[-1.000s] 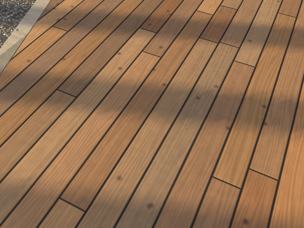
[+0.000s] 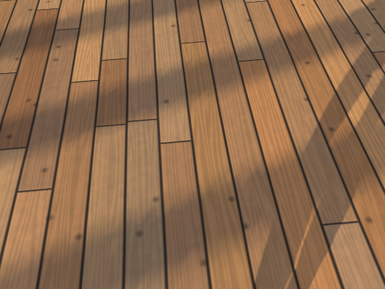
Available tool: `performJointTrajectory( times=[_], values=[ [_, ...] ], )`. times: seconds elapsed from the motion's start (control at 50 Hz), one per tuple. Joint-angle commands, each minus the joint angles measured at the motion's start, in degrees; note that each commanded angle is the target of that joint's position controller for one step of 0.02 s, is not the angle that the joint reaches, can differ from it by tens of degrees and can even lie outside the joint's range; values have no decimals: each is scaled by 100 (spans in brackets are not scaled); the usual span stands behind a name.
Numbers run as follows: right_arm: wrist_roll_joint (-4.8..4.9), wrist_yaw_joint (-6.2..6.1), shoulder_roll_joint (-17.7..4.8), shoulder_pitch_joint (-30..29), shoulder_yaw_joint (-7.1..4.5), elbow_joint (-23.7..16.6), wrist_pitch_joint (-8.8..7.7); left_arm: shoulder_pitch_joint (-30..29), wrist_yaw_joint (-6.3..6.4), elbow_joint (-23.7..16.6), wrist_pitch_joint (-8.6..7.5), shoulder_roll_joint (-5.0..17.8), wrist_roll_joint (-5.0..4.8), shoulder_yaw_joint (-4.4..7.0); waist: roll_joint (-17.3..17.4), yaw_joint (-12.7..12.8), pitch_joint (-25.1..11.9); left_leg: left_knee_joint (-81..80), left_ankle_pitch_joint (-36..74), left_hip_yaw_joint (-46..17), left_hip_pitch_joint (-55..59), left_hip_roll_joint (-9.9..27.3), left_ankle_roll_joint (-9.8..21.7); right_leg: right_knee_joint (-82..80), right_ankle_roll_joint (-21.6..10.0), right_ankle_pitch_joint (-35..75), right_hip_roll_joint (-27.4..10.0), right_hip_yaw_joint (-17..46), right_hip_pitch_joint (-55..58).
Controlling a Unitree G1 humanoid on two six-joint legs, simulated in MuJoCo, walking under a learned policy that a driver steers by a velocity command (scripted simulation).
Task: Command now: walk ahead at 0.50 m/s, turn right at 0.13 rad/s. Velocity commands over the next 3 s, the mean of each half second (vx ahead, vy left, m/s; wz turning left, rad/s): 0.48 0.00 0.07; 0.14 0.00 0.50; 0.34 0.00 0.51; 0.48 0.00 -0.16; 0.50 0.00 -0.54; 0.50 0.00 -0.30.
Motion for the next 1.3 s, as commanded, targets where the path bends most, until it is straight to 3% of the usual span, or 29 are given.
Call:
performJointTrajectory(
  times=[0.02, 0.04, 0.06, 0.12, 0.24, 0.36, 0.4, 0.42, 0.46, 0.48, 0.5, 0.52, 0.54, 0.56, 0.58, 0.6, 0.68, 0.8, 0.88, 0.96, 1.02, 1.04, 1.06, 1.08, 1.1, 1.12, 1.14, 1.18, 1.3],
  values=[
    [6, 12, -722, -449, -163, -680, -128, 1593, 152, 300, 2, 1096, -181, 377, -443, 728, -761, 2093, 283, -717, -3038, 62, 220, -1660, -1082, 734, -2002, 2613, 3030],
    [2, 27, -633, -415, -156, -607, -122, 1323, 138, 315, -34, 817, -170, 297, -303, 488, -411, 1634, 538, -706, -2747, 233, 214, -1891, -820, 929, -1689, 2097, 2405],
    [-90, 41, -599, -301, -159, -541, -49, 1173, 140, 356, -76, 657, -199, 245, -412, 295, -239, 1347, 656, -700, -2435, 307, 158, -2061, -669, 1102, -1470, 1757, 1957],
    [-170, 134, -460, -205, -161, -437, 110, 1285, 133, 510, -208, 641, -215, 242, -398, 136, -238, 1118, 1021, -589, -2198, 270, 41, -2408, -713, 1414, -1269, 1335, 1662],
    [-148, 166, -372, -1562, -124, -824, 115, 1802, 124, 870, -246, 678, -234, 253, -317, 387, 205, -301, 2189, -459, -2926, 356, -136, -2733, -719, 1476, -1139, 908, 1936],
    [-96, 191, -372, -2337, -68, -1072, 74, 2189, 214, 1189, -267, 730, -128, 245, -299, 600, 409, -1405, 2457, -344, -2767, 27, 232, -2667, -501, 2079, -1408, 304, 2702],
    [-124, 189, -400, -2307, -86, -1099, 50, 2126, 267, 1247, -254, 777, -113, 246, -293, 523, 380, -1630, 2097, -215, -2559, -132, 432, -2314, -394, 2905, -1490, 99, 3019],
    [-146, 168, -398, -2110, -101, -1044, 25, 2028, 293, 1260, -245, 804, -96, 242, -323, 411, 293, -1721, 1873, -74, -2229, -318, 536, -1841, -306, 4092, -1459, -66, 3096],
    [-213, 108, -542, -917, -199, -670, -75, 1888, 338, 1254, -174, 938, -102, 274, -344, -54, -403, -2141, 1897, 166, -948, -817, 750, 74, -90, 5494, -1231, -329, 3073],
    [-314, 73, -814, -141, -304, -458, -140, 1854, 363, 1163, -176, 954, -174, 258, -209, -376, -902, -2362, 2784, -323, 363, -472, 971, 1485, 100, 4249, -1021, -466, 2181],
    [-354, 11, -1659, 247, -536, -511, -130, 2156, 318, 828, -225, 504, -376, 155, 1065, -261, -1766, -2065, 5139, -2754, 2296, 1354, 1868, 3996, 437, 654, -99, -687, 94],
    [-4, 46, -1647, 204, -549, -492, -77, 2180, 317, 809, -216, 740, -287, 236, 1002, -138, -2472, -2481, 7419, -4109, 2684, 1956, 2440, 4969, 489, -2185, 424, 302, -608],
    [131, 41, -1527, -247, -536, -551, -40, 1899, 312, 754, -178, 693, -207, 223, 456, 47, -1917, -2431, 7331, -3177, 2081, 1734, 2293, 5026, 478, -1749, -55, 710, -820],
    [107, 21, -1114, -619, -438, -622, -7, 1574, 301, 683, -198, 618, -189, 187, 154, 93, -1122, -2684, 6821, -2643, 1262, 1436, 2048, 4645, 503, -1446, -249, 654, -976],
    [93, -9, -849, -875, -365, -657, 42, 1416, 299, 651, -156, 599, -147, 201, -22, 253, -630, -2943, 6217, -2287, 617, 1085, 1757, 4206, 532, -1314, -408, 643, -916],
    [115, -41, -702, -1022, -315, -664, 82, 1420, 291, 598, -49, 609, -66, 207, 30, 418, -442, -3122, 5956, -2045, 94, 816, 1598, 3828, 604, -1241, -483, 638, -689],
    [-4, -15, -1032, -963, -399, -701, 69, 1506, 287, 494, 245, 434, -73, 186, 160, 584, -749, -3177, 6051, -1757, -486, 510, 1487, 3136, 806, -908, -352, 499, -248],
    [-19, -74, -1104, -740, -457, -809, 254, 616, 334, 146, 390, 584, -104, 225, 449, 268, -653, -3289, 3786, -2367, -312, 370, 1213, 2204, 903, -450, -372, 653, -695],
    [-72, -108, -1145, -603, -507, -861, 361, 237, 371, -23, 386, 628, -163, 213, 565, 98, -490, -3151, 3171, -2892, -21, 408, 1216, 1611, 872, -725, -233, 788, -759],
    [-108, -101, -1202, -689, -544, -948, 437, 256, 419, -128, 299, 674, -265, 181, 677, 101, -511, -2782, 4019, -3347, 156, 418, 1216, 888, 722, -1240, 12, 845, -266],
    [-48, -73, -1166, -1066, -552, -1044, 482, 834, 405, -54, 167, 644, -248, 154, 568, 514, -546, -2656, 1846, -3576, -514, -6, 927, -793, 557, -1044, 137, 775, 1141],
    [-10, -82, -960, -1181, -497, -1133, 470, 1069, 448, -6, 105, 809, -182, 191, 164, 634, -479, -2240, 651, -3305, -1202, -376, 652, -1627, 436, -1034, -323, 1191, 1900],
    [60, -63, -418, -1008, -358, -1300, 420, 1158, 512, -71, 104, 1393, -89, 296, -1237, 499, -631, -860, -917, -2146, -2268, -1179, 274, -2232, -23, -2067, -1816, 2923, 2735],
    [-125, -85, -840, -1055, -415, -1301, 397, 1061, 478, -75, 141, 1692, -3, 396, -1182, 503, -234, -4, -801, -1508, -3009, -1379, 233, -2575, -474, -2485, -2411, 4001, 2286],
    [-216, -53, -1137, -1143, -484, -1297, 366, 997, 444, -76, 151, 1374, -39, 347, -715, 370, -18, 433, -328, -1535, -3005, -840, 203, -2441, -611, -2574, -2340, 3727, 2029],
    [-211, 17, -1147, -1152, -502, -1204, 347, 828, 410, -100, 136, 1036, -110, 268, -510, 311, 177, 557, 58, -1492, -2974, -708, 120, -2464, -486, -2365, -1984, 3127, 1887],
    [-199, 91, -1055, -1060, -489, -1127, 350, 719, 393, -129, 104, 927, -144, 237, -623, 260, 215, 685, 383, -1391, -2941, -653, 9, -2516, -323, -1937, -1661, 2564, 1938],
    [-197, 219, -947, -1053, -452, -1083, 364, 923, 380, -68, 10, 880, -144, 233, -800, 348, 112, 1053, 816, -1192, -3024, -545, -121, -2527, -263, -974, -1406, 1843, 2148],
    [-163, 370, -782, -1833, -372, -1328, 405, 1680, 249, 239, -149, 931, -135, 334, -632, 662, 156, 815, 1358, -1023, -3620, -296, -262, -2569, -302, 91, -1507, 1011, 2750]
  ],
)
Next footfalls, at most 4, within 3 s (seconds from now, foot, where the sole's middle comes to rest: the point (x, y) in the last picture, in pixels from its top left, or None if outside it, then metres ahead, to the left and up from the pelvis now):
0.48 left None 0.41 0.11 -0.76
1.04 right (214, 274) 0.50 -0.05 -0.76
1.54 left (115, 260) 0.57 0.28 -0.76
2.10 right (110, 179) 0.90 0.33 -0.76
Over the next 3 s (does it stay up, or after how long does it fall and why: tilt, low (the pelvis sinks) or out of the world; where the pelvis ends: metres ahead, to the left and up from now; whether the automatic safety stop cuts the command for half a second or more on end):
stays up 1.20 0.48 0.02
